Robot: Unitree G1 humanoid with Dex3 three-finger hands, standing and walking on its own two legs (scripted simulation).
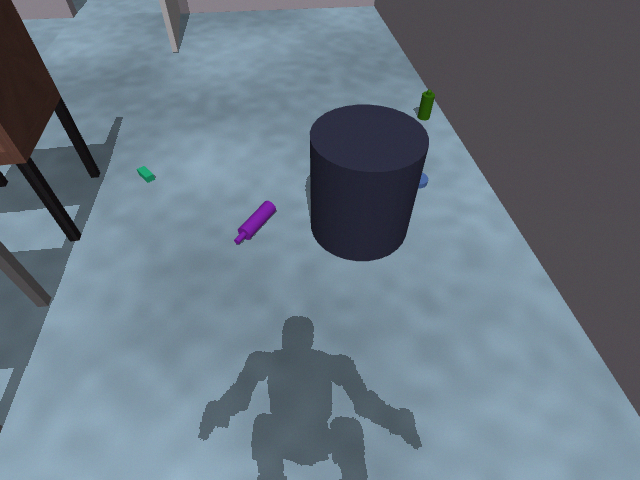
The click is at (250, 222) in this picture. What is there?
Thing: lying bottle
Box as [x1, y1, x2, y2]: [234, 201, 275, 243]
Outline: 271,202 265,201 239,227 239,234 234,239 236,243 238,243 243,238 248,239 275,210 275,207
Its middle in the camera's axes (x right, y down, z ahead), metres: -0.28 -0.09 +1.70
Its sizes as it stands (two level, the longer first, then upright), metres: 0.248 0.065 0.065
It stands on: the floor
